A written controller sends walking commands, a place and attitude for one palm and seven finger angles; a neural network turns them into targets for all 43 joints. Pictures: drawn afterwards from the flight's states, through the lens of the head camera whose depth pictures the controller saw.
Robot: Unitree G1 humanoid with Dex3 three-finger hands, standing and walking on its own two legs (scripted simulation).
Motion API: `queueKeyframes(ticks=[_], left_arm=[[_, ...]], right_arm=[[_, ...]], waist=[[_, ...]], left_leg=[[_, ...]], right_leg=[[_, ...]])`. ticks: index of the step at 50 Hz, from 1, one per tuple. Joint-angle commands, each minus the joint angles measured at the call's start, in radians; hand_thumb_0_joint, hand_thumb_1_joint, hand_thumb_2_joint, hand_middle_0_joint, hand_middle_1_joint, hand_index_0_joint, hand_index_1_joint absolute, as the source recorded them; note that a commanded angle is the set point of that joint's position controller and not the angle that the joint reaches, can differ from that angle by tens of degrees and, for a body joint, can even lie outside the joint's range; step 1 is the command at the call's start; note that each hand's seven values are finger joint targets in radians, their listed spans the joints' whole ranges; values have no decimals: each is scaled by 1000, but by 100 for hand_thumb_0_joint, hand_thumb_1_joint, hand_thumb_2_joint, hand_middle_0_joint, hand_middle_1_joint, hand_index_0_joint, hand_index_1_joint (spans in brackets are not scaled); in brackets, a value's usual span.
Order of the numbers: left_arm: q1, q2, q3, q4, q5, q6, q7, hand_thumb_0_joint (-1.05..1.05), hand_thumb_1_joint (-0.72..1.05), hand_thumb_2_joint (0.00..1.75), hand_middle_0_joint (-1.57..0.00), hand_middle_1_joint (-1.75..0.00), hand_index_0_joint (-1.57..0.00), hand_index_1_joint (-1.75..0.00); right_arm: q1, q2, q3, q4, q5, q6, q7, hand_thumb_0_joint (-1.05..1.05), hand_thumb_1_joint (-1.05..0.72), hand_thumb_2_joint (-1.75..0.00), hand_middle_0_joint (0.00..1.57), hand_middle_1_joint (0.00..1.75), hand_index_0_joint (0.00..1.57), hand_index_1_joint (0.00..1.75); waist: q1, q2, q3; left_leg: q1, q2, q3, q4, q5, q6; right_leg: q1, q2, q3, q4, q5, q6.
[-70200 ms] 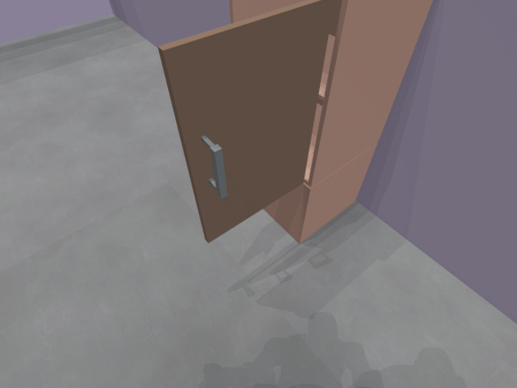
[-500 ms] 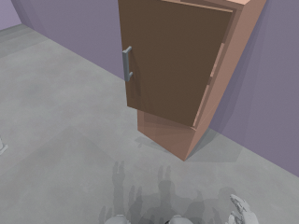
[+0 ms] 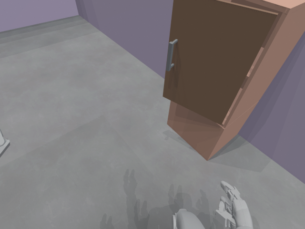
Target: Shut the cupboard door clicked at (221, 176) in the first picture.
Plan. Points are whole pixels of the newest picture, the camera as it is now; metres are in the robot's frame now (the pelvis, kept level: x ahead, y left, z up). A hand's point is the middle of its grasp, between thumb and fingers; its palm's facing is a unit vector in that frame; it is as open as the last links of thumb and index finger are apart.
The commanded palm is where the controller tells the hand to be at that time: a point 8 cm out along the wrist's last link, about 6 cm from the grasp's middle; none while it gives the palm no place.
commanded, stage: stop stepping back and stand still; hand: left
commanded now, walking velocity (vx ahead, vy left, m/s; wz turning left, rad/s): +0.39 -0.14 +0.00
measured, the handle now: (171, 55) +0.89 +0.00 -0.01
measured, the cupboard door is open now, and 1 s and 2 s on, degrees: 16 16 16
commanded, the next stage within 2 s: let the arm hang, fingers relaxed in 0.62 s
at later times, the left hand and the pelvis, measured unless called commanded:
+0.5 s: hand (61, 143) +0.22 +0.20 +0.18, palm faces +0.29 -0.84 -0.45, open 7.4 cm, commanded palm +0.17 +0.25 +0.19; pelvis -0.03 -0.02 +0.00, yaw -12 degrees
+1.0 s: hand out of the picture +0.11 +0.11 -0.14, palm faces -0.24 -0.95 -0.19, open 7.4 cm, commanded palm none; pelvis -0.03 -0.03 +0.00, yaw -11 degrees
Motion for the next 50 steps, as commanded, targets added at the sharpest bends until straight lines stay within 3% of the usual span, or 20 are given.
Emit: queueKeyframes(ticks=[1,5,7,8,10,12,13,15,17,19,22,23,25,29,35,36,37,39,43,50], left_arm=[[-21,111,-24,-271,-2,-15,-15,0,90,90,-20,-30,-20,-30],[-70,204,15,-264,17,-3,0,0,90,90,-20,-30,-20,-30],[-57,219,37,-254,24,-3,11,0,90,90,-20,-30,-20,-30],[-37,239,61,-252,24,-4,17,0,90,90,-20,-30,-20,-30],[7,313,128,-253,23,-11,26,0,90,90,-20,-30,-20,-30],[27,347,168,-271,20,-41,36,0,90,90,-20,-30,-20,-30],[90,284,135,-277,23,-35,36,0,90,90,-20,-30,-20,-30],[208,264,164,-249,18,-33,39,0,90,90,-20,-30,-20,-30],[230,225,129,-245,14,-38,33,0,90,90,-20,-30,-20,-30],[181,212,96,-231,8,-44,29,0,90,90,-20,-30,-20,-30],[119,215,93,-256,14,-60,26,0,90,90,-20,-30,-20,-30],[124,225,105,-213,14,-58,24,0,90,90,-20,-30,-20,-30],[41,258,123,-223,30,-55,19,0,90,90,-20,-30,-20,-30],[85,190,51,-231,29,-39,7,0,90,90,-20,-30,-20,-30],[147,221,88,-197,6,-10,10,0,90,90,-20,-30,-20,-30],[32,45,-356,531,108,154,-136,0,90,90,-20,-30,-20,-30],[35,1,-356,532,88,222,-157,0,90,90,-20,-30,-20,-30],[16,-21,-387,551,82,234,-167,0,90,90,-20,-30,-20,-30],[-79,7,-408,740,80,229,-167,0,90,90,-20,-30,-20,-30],[-97,-13,-445,1107,68,237,-156,0,90,90,-20,-30,-20,-30]], right_arm=[[-31,-189,-69,-136,7,-45,14,0,-90,-90,20,30,20,30],[-46,-183,-27,-134,-13,-26,-13,0,-90,-90,20,30,20,30],[-45,-175,-18,-128,-21,-12,-21,0,-90,-90,20,30,20,30],[-37,-174,-20,-127,-20,-4,-23,0,-90,-90,20,30,20,30],[-24,-163,-23,-124,-22,12,-18,0,-90,-90,20,30,20,30],[-32,-154,-21,-116,-16,5,-11,0,-90,-90,20,30,20,30],[-24,-152,-32,-107,-5,10,-7,0,-90,-90,20,30,20,30],[-20,-152,-29,-108,-12,28,-2,0,-90,-90,20,30,20,30],[2,-142,-22,-100,-9,39,-6,0,-90,-90,20,30,20,30],[6,-165,-38,-89,-10,25,-18,0,-90,-90,20,30,20,30],[-10,-222,-60,-107,-13,0,-40,0,-90,-90,20,30,20,30],[-18,-213,-50,-103,-11,-4,-44,0,-90,-90,20,30,20,30],[-19,-187,-39,-98,-30,-19,-52,0,-90,-90,20,30,20,30],[-6,-181,-32,-81,-19,-34,-38,0,-90,-90,20,30,20,30],[-12,-160,-35,-79,-13,9,-18,0,-90,-90,20,30,20,30],[-89,-333,-72,119,-23,-23,70,0,-90,-90,20,30,20,30],[-12,-264,-76,108,-15,29,65,0,-90,-90,20,30,20,30],[0,-260,-61,105,-18,60,57,0,-90,-90,20,30,20,30],[-8,-267,-41,98,-31,112,51,0,-90,-90,20,30,20,30],[-15,-213,-8,212,-40,149,47,0,-90,-90,20,30,20,30]], waist=[[-67,171,-37],[-70,240,-16],[-71,221,-44],[-73,172,-66],[-80,-53,-96],[-43,-102,-150],[-46,-131,-192],[-54,-81,-186],[-82,-75,-143],[-92,-25,-75],[-72,236,-6],[-72,273,-10],[-68,273,17],[-69,119,-74],[-72,-110,-107],[-107,-48,-22],[-101,-39,-118],[-79,-61,-124],[-67,-254,-75],[-52,79,-79]], left_leg=[[-43,263,-66,-353,105,110],[-132,232,-66,-428,-310,93],[-149,178,-21,-356,-347,70],[-156,132,17,-264,-304,56],[-256,-6,62,83,-131,22],[-390,-37,12,302,-166,-1],[-415,-34,-39,320,-158,0],[-314,-5,-70,158,-107,14],[-106,-37,-10,-55,65,13],[43,-59,17,-162,125,17],[-7,173,-383,-426,-252,126],[-112,214,-424,-521,-402,136],[-194,206,-394,-562,-357,123],[-76,107,-176,-394,-93,72],[-41,-19,-62,-71,95,17],[-129,43,-95,77,294,21],[-47,24,-102,36,245,10],[-12,19,-103,-6,322,22],[7,6,-128,-29,432,46],[34,19,-151,-199,342,47]], right_leg=[[146,-61,-98,-145,22,-7],[378,-14,-173,-449,6,-29],[504,-19,-175,-635,0,-55],[540,-54,-114,-683,9,-86],[549,-305,287,-841,142,-221],[725,-411,364,-807,639,-300],[796,-395,344,-747,786,-290],[705,-355,222,-700,716,-269],[510,-258,87,-727,379,-196],[335,-201,58,-751,25,-148],[246,-39,-21,-515,-118,-77],[334,-16,-57,-411,-110,-65],[390,-44,-52,-348,-77,-65],[520,-56,-81,-708,53,-64],[408,-262,243,-888,80,-155],[337,-319,104,-692,576,-180],[365,-264,98,-653,617,-183],[326,-218,41,-623,488,-141],[340,-201,52,-636,494,-141],[445,-154,58,-724,187,-107]])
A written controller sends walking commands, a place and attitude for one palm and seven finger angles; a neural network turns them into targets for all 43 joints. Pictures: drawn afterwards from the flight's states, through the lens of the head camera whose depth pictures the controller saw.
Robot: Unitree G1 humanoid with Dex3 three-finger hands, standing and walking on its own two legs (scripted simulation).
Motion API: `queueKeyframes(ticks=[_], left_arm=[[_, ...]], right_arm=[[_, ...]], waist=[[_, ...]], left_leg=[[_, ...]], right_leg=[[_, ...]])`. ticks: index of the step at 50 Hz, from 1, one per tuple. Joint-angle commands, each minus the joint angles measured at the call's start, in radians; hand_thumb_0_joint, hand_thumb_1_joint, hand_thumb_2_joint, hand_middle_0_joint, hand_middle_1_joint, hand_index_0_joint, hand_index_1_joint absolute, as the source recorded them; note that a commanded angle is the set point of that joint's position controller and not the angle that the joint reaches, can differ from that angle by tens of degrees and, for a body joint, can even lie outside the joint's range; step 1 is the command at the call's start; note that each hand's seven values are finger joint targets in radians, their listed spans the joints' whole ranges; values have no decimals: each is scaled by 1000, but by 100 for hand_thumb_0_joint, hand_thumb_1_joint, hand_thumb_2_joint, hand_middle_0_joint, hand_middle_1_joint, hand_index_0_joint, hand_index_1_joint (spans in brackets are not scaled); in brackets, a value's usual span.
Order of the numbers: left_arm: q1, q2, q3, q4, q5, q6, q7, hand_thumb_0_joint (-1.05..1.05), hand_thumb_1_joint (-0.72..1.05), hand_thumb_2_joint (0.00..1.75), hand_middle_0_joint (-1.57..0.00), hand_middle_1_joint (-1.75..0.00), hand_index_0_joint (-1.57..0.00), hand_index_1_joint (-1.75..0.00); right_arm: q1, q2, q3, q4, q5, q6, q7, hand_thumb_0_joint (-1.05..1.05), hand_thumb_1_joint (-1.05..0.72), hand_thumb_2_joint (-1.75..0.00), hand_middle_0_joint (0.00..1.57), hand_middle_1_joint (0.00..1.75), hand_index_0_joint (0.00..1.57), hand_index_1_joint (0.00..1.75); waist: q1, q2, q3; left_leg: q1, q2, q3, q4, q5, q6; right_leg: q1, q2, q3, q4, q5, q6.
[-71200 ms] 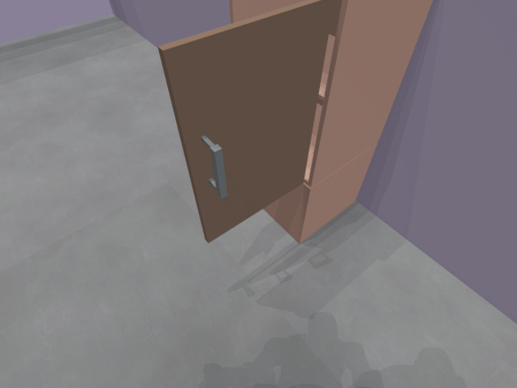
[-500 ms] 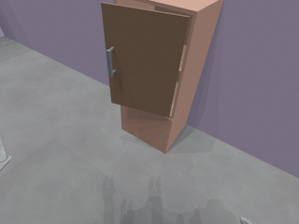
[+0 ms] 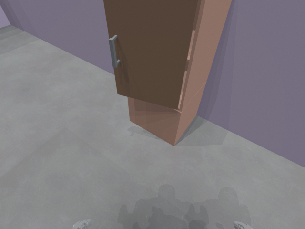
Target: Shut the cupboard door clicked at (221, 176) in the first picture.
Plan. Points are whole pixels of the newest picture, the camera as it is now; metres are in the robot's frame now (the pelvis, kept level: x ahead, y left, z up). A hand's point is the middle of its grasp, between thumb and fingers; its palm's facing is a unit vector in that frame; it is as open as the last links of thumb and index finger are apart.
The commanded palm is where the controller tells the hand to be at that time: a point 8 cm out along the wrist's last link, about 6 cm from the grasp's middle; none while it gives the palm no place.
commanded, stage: let the arm hang, fingers relaxed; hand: left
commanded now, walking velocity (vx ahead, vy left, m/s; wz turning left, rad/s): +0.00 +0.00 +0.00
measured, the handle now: (115, 51) +0.90 +0.22 -0.01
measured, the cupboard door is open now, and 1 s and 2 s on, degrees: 16 16 16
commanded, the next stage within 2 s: look to check the result in 0.82 s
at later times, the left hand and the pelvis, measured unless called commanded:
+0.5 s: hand out of the picture +0.00 +0.22 -0.15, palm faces +0.00 -0.96 -0.27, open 7.4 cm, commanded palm none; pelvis +0.00 +0.01 +0.02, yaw -1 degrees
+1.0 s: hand out of the picture -0.02 +0.18 -0.16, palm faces +0.00 -0.99 -0.16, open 7.4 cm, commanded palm none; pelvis +0.00 +0.02 +0.02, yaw -2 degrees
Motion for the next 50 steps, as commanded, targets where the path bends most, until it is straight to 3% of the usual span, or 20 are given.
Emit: queueKeyframes(ticks=[1,4,6,9,10,14,19,24,34,50], left_arm=[[9,176,64,43,-10,-65,17,0,90,90,-20,-30,-20,-30],[22,151,76,138,-9,-73,16,0,90,90,-20,-30,-20,-30],[9,162,72,193,-11,-76,14,0,90,90,-20,-30,-20,-30],[0,165,66,265,-14,-79,11,0,90,90,-20,-30,-20,-30],[-3,167,66,284,-13,-80,12,0,90,90,-20,-30,-20,-30],[6,148,57,356,-15,-79,15,0,90,90,-20,-30,-20,-30],[23,130,50,406,-16,-73,20,0,90,90,-20,-30,-20,-30],[39,116,48,427,-14,-74,25,0,90,90,-20,-30,-20,-30],[75,75,44,448,-14,-71,30,0,90,90,-20,-30,-20,-30],[114,52,49,462,-12,-78,33,0,90,90,-20,-30,-20,-30]], right_arm=[[-10,-81,-22,-10,-3,-8,-9,0,-90,-90,20,30,20,30],[13,-59,-26,44,-5,-6,-18,0,-90,-90,20,30,20,30],[31,-72,-31,76,0,-6,-24,0,-90,-90,20,30,20,30],[52,-81,-34,124,5,-9,-28,0,-90,-90,20,30,20,30],[59,-93,-38,133,7,-9,-30,0,-90,-90,20,30,20,30],[87,-87,-37,186,10,-12,-34,0,-90,-90,20,30,20,30],[105,-65,-33,234,8,-5,-34,0,-90,-90,20,30,20,30],[118,-38,-29,261,8,-8,-33,0,-90,-90,20,30,20,30],[145,8,-23,286,7,-8,-37,0,-90,-90,20,30,20,30],[183,12,-32,286,13,-15,-45,0,-90,-90,20,30,20,30]], waist=[[24,133,-65],[22,220,-80],[18,187,-87],[18,132,-46],[18,85,-28],[16,25,4],[17,-14,55],[20,-26,55],[20,51,90],[20,38,58]], left_leg=[[110,100,-137,-147,164,9],[124,96,-127,-168,100,4],[146,109,-135,-173,118,6],[144,117,-135,-202,113,3],[155,124,-140,-209,125,6],[170,130,-140,-244,115,12],[168,125,-137,-284,28,12],[172,123,-126,-294,58,12],[153,114,-119,-321,9,7],[184,118,-117,-307,52,17]], right_leg=[[6,-110,157,-233,161,-12],[40,-118,166,-287,164,-27],[57,-116,154,-305,188,-28],[58,-113,146,-328,193,-28],[47,-108,139,-335,193,-27],[40,-106,131,-348,181,-22],[3,-101,132,-361,108,-16],[8,-103,131,-353,137,-9],[-7,-97,127,-345,128,-4],[0,-92,121,-335,162,-7]])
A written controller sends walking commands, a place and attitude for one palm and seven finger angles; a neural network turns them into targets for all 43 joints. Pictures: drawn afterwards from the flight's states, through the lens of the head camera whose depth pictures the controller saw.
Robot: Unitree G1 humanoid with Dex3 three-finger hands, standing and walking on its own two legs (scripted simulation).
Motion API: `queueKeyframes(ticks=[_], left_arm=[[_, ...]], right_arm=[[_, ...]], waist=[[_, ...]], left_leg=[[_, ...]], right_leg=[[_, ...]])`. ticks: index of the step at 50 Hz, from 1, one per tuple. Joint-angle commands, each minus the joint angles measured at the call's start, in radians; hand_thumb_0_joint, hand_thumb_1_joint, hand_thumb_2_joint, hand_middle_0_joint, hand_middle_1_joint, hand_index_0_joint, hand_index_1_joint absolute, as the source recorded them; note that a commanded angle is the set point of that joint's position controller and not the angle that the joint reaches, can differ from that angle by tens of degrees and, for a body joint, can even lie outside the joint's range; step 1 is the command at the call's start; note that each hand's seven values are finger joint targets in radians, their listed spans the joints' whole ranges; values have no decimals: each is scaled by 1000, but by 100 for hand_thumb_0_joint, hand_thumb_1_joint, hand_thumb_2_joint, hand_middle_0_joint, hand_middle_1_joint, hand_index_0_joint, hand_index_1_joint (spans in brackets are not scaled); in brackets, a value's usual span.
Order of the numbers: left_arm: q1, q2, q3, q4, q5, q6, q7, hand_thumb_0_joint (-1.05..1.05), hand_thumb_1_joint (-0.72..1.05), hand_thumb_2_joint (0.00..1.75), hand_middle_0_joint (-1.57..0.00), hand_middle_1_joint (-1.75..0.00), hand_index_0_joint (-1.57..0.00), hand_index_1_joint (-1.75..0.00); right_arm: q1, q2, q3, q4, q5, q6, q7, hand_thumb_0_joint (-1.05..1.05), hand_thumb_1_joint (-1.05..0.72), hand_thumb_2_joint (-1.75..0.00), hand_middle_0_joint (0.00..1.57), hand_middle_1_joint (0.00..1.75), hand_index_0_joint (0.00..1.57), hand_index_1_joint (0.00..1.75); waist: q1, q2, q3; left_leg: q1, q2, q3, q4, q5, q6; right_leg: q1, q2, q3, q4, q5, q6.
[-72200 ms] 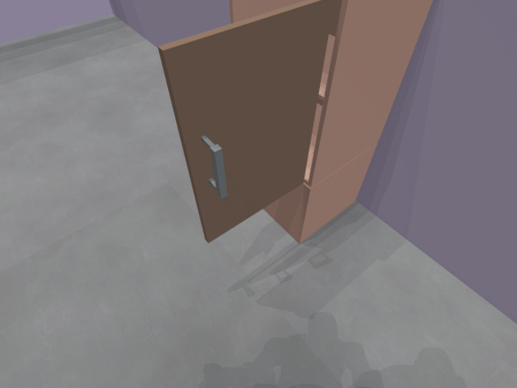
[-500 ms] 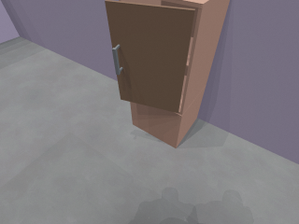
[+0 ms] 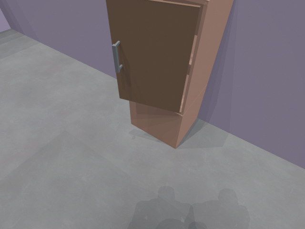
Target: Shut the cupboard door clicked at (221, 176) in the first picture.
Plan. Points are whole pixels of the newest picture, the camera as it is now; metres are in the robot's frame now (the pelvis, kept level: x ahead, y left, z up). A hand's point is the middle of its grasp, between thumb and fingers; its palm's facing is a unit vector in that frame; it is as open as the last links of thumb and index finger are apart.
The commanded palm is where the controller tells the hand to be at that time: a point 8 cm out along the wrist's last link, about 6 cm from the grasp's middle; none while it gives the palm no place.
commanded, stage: look to check the result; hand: left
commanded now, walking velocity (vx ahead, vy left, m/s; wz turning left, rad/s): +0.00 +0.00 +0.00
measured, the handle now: (117, 57) +0.89 +0.22 -0.03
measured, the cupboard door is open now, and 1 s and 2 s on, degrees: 16 16 16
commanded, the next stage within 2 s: walk to a spot facing it in 0.42 s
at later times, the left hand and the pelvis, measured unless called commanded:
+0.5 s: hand out of the picture +0.00 +0.17 -0.18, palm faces +0.01 -0.98 -0.21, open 7.4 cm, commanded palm none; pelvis +0.01 +0.00 +0.00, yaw +0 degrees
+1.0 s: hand out of the picture +0.01 +0.21 -0.21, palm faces +0.24 -0.94 -0.22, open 7.4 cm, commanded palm none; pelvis +0.00 +0.01 -0.03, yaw +12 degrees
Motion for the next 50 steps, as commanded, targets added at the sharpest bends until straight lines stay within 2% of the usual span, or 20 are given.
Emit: queueKeyframes(ticks=[1,11,25,27,29,30,33,35,38,39,40,41,42,44,45,46,47,48,49,50], left_arm=[[74,106,19,-17,-5,-15,6,0,90,90,-20,-30,-20,-30],[68,122,20,-20,-3,-17,8,0,90,90,-20,-30,-20,-30],[22,162,25,-35,-2,-21,4,0,90,90,-20,-30,-20,-30],[12,159,23,-32,-4,-21,4,0,90,90,-20,-30,-20,-30],[24,129,22,-35,-6,-14,7,0,90,90,-20,-30,-20,-30],[31,132,25,-38,-5,-11,9,0,90,90,-20,-30,-20,-30],[21,160,47,-66,-5,0,12,0,90,90,-20,-30,-20,-30],[16,176,60,-89,-3,4,12,0,90,90,-20,-30,-20,-30],[-8,208,82,-124,1,9,13,0,90,90,-20,-30,-20,-30],[-19,215,87,-141,3,9,14,0,90,90,-20,-30,-20,-30],[-33,213,90,-155,7,8,17,0,90,90,-20,-30,-20,-30],[-51,222,94,-168,11,9,18,0,90,90,-20,-30,-20,-30],[-77,227,99,-182,16,8,20,0,90,90,-20,-30,-20,-30],[-94,244,108,-198,18,6,18,0,90,90,-20,-30,-20,-30],[-98,243,110,-202,14,5,15,0,90,90,-20,-30,-20,-30],[-94,239,107,-214,4,9,10,0,90,90,-20,-30,-20,-30],[-54,179,100,-236,-9,18,5,0,90,90,-20,-30,-20,-30],[-111,170,88,-266,-5,27,10,0,90,90,-20,-30,-20,-30],[-108,184,95,-270,2,35,10,0,90,90,-20,-30,-20,-30],[-152,177,98,-279,6,39,7,0,90,90,-20,-30,-20,-30]], right_arm=[[48,-122,-25,-28,-2,-13,-5,0,-90,-90,20,30,20,30],[34,-134,-29,-28,-1,-10,-2,0,-90,-90,20,30,20,30],[-11,-173,-30,-36,0,-15,0,0,-90,-90,20,30,20,30],[-12,-165,-27,-33,-3,-16,0,0,-90,-90,20,30,20,30],[-3,-127,-19,-37,-3,-10,3,0,-90,-90,20,30,20,30],[0,-127,-20,-42,-1,-5,3,0,-90,-90,20,30,20,30],[-14,-143,-31,-64,-3,5,6,0,-90,-90,20,30,20,30],[-27,-152,-39,-83,-3,13,9,0,-90,-90,20,30,20,30],[-32,-139,-52,-112,-6,25,16,0,-90,-90,20,30,20,30],[-43,-133,-56,-125,-8,30,18,0,-90,-90,20,30,20,30],[-50,-133,-63,-142,-11,35,20,0,-90,-90,20,30,20,30],[-64,-133,-70,-152,-10,41,22,0,-90,-90,20,30,20,30],[-69,-131,-73,-163,-8,43,26,0,-90,-90,20,30,20,30],[-72,-124,-74,-178,-4,41,33,0,-90,-90,20,30,20,30],[-34,-133,-74,-176,-6,38,36,0,-90,-90,20,30,20,30],[40,-152,-75,-163,-12,29,36,0,-90,-90,20,30,20,30],[84,-232,-87,-165,-24,19,29,0,-90,-90,20,30,20,30],[118,-276,-98,-153,-22,25,17,0,-90,-90,20,30,20,30],[95,-287,-101,-157,-27,30,18,0,-90,-90,20,30,20,30],[54,-269,-100,-185,-27,24,16,0,-90,-90,20,30,20,30]], waist=[[1,12,50],[0,-2,76],[1,17,54],[1,13,55],[2,8,47],[4,-3,46],[9,11,36],[14,-1,41],[11,-79,20],[13,-121,20],[12,-157,25],[12,-150,49],[3,-151,66],[-6,-111,79],[-25,-64,56],[-51,49,7],[-49,331,-12],[-70,335,-42],[-58,220,-54],[-47,175,-22]], left_leg=[[64,125,-146,-81,-28,-5],[66,127,-142,-82,-37,-4],[90,131,-137,-77,29,-7],[83,129,-140,-79,30,-9],[61,122,-146,-54,75,-12],[50,119,-145,-31,99,-12],[-14,109,-159,23,121,-10],[-63,96,-165,67,109,-12],[-135,48,-126,209,44,-32],[-154,32,-100,308,-50,-44],[-183,27,-84,410,-199,-52],[-218,38,-80,495,-308,-58],[-236,59,-87,518,-363,-60],[-208,78,-74,392,-338,-63],[-132,76,-70,271,-211,-59],[-2,88,-117,136,100,-32],[88,285,-463,35,481,82],[88,389,-599,-40,561,171],[28,378,-525,-77,196,168],[-42,340,-564,-110,7,145]], right_leg=[[-126,-96,90,-85,41,-32],[-143,-101,94,-94,27,-33],[-115,-102,104,-101,73,-33],[-105,-105,104,-103,76,-32],[-88,-115,83,-75,95,-23],[-88,-117,72,-56,103,-21],[-67,-141,50,-2,130,-29],[-63,-161,45,15,136,-44],[-46,-258,88,0,144,-103],[-48,-306,105,-13,191,-136],[-50,-347,107,-18,270,-169],[-62,-387,107,-23,327,-195],[-67,-405,90,-11,376,-202],[-53,-391,25,81,487,-169],[-66,-361,-23,186,497,-125],[-137,-287,-102,344,396,-53],[-328,-122,-155,573,-44,44],[-390,-59,-41,723,-420,49],[-349,-86,33,776,-362,25],[-393,-95,44,795,-294,26]])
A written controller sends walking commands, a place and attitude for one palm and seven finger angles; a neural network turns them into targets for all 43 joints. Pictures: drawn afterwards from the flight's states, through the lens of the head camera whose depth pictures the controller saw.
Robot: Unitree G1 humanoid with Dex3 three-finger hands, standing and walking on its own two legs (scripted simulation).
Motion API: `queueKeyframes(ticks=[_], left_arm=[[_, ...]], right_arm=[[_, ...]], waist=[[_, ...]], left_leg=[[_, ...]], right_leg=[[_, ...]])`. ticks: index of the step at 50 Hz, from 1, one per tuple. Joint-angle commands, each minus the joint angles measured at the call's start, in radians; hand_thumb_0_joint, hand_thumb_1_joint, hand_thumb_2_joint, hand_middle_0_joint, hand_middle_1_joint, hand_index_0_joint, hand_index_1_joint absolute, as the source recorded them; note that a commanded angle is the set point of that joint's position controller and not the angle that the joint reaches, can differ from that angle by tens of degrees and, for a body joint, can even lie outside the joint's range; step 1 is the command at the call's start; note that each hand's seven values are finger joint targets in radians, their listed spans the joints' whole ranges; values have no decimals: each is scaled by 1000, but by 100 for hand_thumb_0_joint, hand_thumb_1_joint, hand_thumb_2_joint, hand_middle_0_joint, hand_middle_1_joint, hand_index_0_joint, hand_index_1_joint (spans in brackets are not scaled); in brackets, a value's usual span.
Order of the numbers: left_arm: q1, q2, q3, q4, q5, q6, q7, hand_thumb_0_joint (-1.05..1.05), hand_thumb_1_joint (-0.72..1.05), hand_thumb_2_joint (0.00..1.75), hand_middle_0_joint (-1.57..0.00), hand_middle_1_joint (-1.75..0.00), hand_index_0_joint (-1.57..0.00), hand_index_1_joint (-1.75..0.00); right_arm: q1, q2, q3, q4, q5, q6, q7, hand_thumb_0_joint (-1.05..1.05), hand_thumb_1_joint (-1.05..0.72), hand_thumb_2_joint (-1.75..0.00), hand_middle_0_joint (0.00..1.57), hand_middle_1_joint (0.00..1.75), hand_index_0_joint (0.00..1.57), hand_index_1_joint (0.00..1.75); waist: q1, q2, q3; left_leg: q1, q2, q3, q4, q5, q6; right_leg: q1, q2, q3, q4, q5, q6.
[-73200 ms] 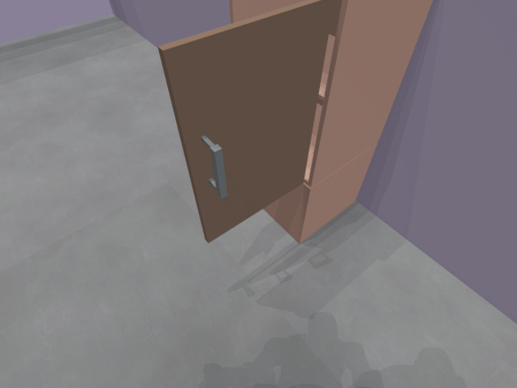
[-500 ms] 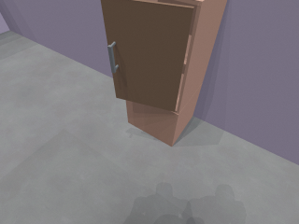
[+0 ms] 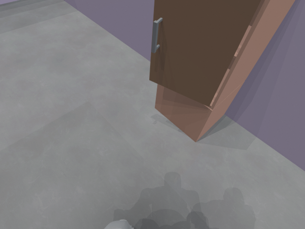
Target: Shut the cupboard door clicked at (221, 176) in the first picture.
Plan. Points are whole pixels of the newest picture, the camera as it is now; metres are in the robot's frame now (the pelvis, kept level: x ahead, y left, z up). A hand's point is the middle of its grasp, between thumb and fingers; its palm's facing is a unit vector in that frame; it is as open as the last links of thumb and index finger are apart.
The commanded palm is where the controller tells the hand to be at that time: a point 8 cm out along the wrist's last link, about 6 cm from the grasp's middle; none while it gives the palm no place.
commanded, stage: walk to a spot facing it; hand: left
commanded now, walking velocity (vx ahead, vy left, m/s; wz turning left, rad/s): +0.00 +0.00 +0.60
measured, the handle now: (157, 35) +0.91 +0.01 +0.00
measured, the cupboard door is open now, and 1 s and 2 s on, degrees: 16 16 16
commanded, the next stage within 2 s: none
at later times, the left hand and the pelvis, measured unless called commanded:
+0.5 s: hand out of the picture +0.01 +0.16 -0.13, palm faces +0.28 -0.90 -0.34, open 7.4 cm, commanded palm none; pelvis -0.01 -0.07 +0.02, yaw +17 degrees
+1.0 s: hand out of the picture -0.07 +0.15 -0.14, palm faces +0.60 -0.76 -0.27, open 7.4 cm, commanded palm none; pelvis +0.01 -0.06 +0.02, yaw +36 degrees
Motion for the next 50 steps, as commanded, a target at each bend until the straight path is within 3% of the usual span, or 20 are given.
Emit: queueKeyframes(ticks=[1,6,12,15,17,18,19,20,21,22,25,30,35,37,38,39,40,41,43,50], left_arm=[[-36,110,31,-113,5,-7,-3,0,90,90,-20,-30,-20,-30],[-17,93,28,-124,4,-19,-17,0,90,90,-20,-30,-20,-30],[-47,101,24,-162,2,-14,-16,0,90,90,-20,-30,-20,-30],[0,114,21,-162,-2,-15,-13,0,90,90,-20,-30,-20,-30],[100,133,31,-137,-6,-19,-10,0,90,90,-20,-30,-20,-30],[135,174,42,-134,1,-27,-6,0,90,90,-20,-30,-20,-30],[121,276,61,-156,20,-36,2,0,90,90,-20,-30,-20,-30],[22,290,48,-184,12,-31,8,0,90,90,-20,-30,-20,-30],[-73,243,34,-206,8,-29,10,0,90,90,-20,-30,-20,-30],[-103,194,32,-214,7,-40,9,0,90,90,-20,-30,-20,-30],[-75,149,18,-196,5,-55,5,0,90,90,-20,-30,-20,-30],[117,186,35,-138,6,-58,7,0,90,90,-20,-30,-20,-30],[126,213,51,-128,12,-51,3,0,90,90,-20,-30,-20,-30],[108,208,54,-133,4,-49,0,0,90,90,-20,-30,-20,-30],[101,190,50,-140,-5,-46,-2,0,90,90,-20,-30,-20,-30],[104,121,37,-172,-13,-40,-9,0,90,90,-20,-30,-20,-30],[21,96,10,-209,-6,-33,-6,0,90,90,-20,-30,-20,-30],[-4,119,18,-225,-3,-26,-4,0,90,90,-20,-30,-20,-30],[-42,116,28,-203,2,-18,-14,0,90,90,-20,-30,-20,-30],[-18,106,24,-189,3,-40,-58,0,90,90,-20,-30,-20,-30]], right_arm=[[90,-223,-49,-64,-15,-11,-19,0,-90,-90,20,30,20,30],[38,-220,-49,-86,-9,-22,-24,0,-90,-90,20,30,20,30],[33,-236,-65,-100,-11,-6,-12,0,-90,-90,20,30,20,30],[-10,-246,-74,-124,-12,4,-7,0,-90,-90,20,30,20,30],[-66,-233,-79,-151,-4,13,-5,0,-90,-90,20,30,20,30],[-68,-195,-77,-159,4,16,0,0,-90,-90,20,30,20,30],[-37,-121,-72,-175,14,16,4,0,-90,-90,20,30,20,30],[-52,-173,-81,-177,2,15,9,0,-90,-90,20,30,20,30],[-18,-165,-81,-173,-6,23,18,0,-90,-90,20,30,20,30],[0,-146,-79,-157,-10,29,22,0,-90,-90,20,30,20,30],[-7,-140,-66,-151,2,22,35,0,-90,-90,20,30,20,30],[-126,-107,-42,-181,8,19,34,0,-90,-90,20,30,20,30],[-129,-100,-32,-186,15,7,32,0,-90,-90,20,30,20,30],[-66,-117,-35,-168,10,-2,29,0,-90,-90,20,30,20,30],[6,-164,-46,-148,5,-11,28,0,-90,-90,20,30,20,30],[59,-275,-73,-136,-4,-20,20,0,-90,-90,20,30,20,30],[124,-315,-83,-114,6,-11,10,0,-90,-90,20,30,20,30],[128,-301,-73,-108,-3,-5,4,0,-90,-90,20,30,20,30],[34,-258,-59,-133,-12,-12,-12,0,-90,-90,20,30,20,30],[-41,-263,-58,-153,-14,-27,-2,0,-90,-90,20,30,20,30]], waist=[[-27,164,-101],[-1,124,-167],[-17,220,-167],[4,260,-162],[52,228,-172],[68,105,-172],[65,-206,-159],[43,-196,-98],[-16,-111,-65],[-36,-117,-60],[-38,-160,-63],[57,-149,-133],[61,-194,-154],[22,-157,-180],[-21,-48,-228],[-47,272,-273],[-82,334,-263],[-80,223,-245],[-52,283,-147],[-6,225,-79]], left_leg=[[85,322,-529,-452,42,109],[185,227,-404,-410,170,95],[174,193,-447,-408,118,95],[98,166,-472,-389,97,85],[-40,109,-437,-349,10,39],[-146,32,-376,-244,-89,-14],[-311,-112,-194,76,-228,-100],[-269,-71,-171,351,-280,-97],[-233,-38,-182,480,-227,-84],[-239,-17,-170,535,-171,-87],[-248,16,-97,496,-108,-115],[-208,16,-17,240,-168,-119],[-67,15,32,-7,-157,-92],[80,6,37,-188,-7,-78],[268,52,-17,-295,215,-61],[474,309,-333,-296,605,46],[493,424,-437,-280,940,155],[422,426,-375,-277,735,190],[282,321,-365,-343,359,142],[135,198,-345,-397,-153,96]], right_leg=[[-233,-4,157,294,59,10],[-237,20,146,164,162,41],[-188,60,128,0,127,49],[-62,90,120,-180,118,37],[140,102,96,-380,222,25],[239,13,178,-548,196,-5],[260,-279,542,-716,0,-117],[44,-413,583,-738,32,-176],[-59,-366,462,-715,55,-181],[-52,-288,413,-678,122,-164],[79,-201,177,-550,580,-142],[312,-235,119,-452,929,-146],[301,-270,85,-381,965,-135],[237,-248,34,-293,930,-87],[118,-219,-18,-157,793,-38],[-176,-84,-62,50,229,37],[-297,-36,23,187,-131,52],[-281,-54,91,236,-101,39],[-308,-51,105,242,17,46],[-152,33,31,-115,101,47]])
